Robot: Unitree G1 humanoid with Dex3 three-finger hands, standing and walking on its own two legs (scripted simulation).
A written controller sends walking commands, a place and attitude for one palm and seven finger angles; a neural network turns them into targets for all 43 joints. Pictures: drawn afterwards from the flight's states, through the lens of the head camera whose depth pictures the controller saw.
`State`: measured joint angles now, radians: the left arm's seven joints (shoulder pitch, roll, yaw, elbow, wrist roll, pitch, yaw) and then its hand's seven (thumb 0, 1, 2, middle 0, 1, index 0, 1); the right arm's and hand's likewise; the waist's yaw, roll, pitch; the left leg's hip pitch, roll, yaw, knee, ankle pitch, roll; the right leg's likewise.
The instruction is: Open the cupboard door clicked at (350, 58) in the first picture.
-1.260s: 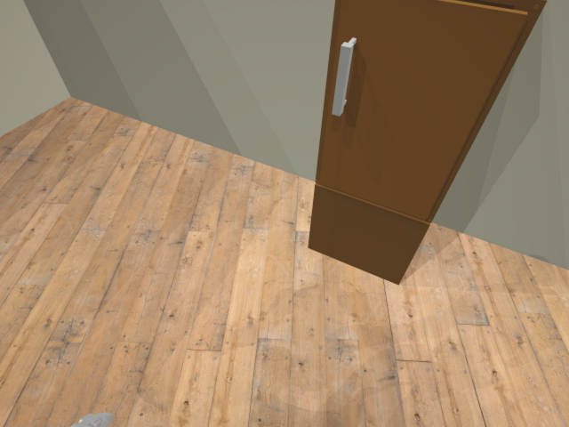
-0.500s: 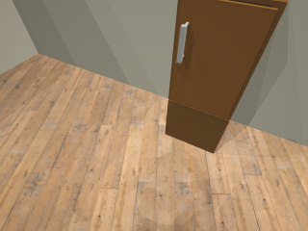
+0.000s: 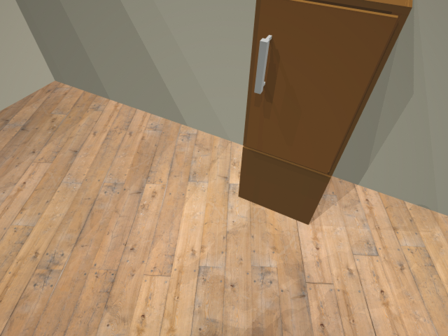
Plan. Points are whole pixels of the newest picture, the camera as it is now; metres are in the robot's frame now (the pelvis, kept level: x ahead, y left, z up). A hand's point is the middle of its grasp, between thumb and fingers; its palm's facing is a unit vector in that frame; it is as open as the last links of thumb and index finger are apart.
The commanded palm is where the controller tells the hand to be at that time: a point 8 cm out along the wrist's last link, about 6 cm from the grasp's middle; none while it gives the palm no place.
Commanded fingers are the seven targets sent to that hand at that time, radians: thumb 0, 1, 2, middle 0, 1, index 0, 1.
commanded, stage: look at it before walking up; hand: left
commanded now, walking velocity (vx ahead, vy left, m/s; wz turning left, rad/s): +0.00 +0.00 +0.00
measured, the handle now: (263, 65) +0.90 -0.07 +0.05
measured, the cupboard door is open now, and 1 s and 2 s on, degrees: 0 0 0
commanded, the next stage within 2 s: turn to face it in 0.18 s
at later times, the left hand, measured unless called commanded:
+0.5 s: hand out of the picture +0.07 +0.23 -0.17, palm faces -0.07 -0.95 -0.31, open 7.4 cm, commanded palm none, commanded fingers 0.00 0.90 0.90 -0.20 -0.30 -0.20 -0.30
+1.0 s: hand out of the picture +0.05 +0.18 -0.17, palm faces -0.19 -0.96 -0.22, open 7.4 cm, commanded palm none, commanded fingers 0.00 0.90 0.90 -0.20 -0.30 -0.20 -0.30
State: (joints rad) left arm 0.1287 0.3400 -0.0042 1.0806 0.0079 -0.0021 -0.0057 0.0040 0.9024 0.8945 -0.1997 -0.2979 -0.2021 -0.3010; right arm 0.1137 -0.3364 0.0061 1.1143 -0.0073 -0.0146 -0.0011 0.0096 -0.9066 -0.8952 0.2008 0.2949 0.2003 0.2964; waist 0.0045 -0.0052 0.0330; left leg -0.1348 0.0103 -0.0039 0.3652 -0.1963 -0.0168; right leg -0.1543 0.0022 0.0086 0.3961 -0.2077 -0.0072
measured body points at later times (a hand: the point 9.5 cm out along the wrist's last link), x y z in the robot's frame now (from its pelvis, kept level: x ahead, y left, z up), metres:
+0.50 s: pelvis +0.00 +0.00 -0.01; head +0.01 +0.00 +0.44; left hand +0.07 +0.28 -0.15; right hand +0.07 -0.28 -0.14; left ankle +0.00 +0.13 -0.75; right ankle +0.01 -0.11 -0.75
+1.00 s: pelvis -0.04 +0.00 -0.01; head -0.01 +0.00 +0.44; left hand +0.06 +0.23 -0.16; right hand -0.02 -0.26 -0.15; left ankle -0.02 +0.15 -0.71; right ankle +0.00 -0.10 -0.75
